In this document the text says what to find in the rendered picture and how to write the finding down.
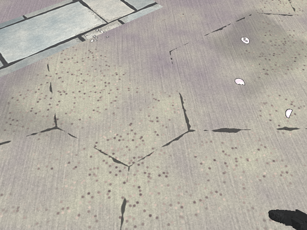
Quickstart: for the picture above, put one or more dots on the robot right hand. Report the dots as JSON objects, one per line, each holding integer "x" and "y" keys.
{"x": 296, "y": 218}

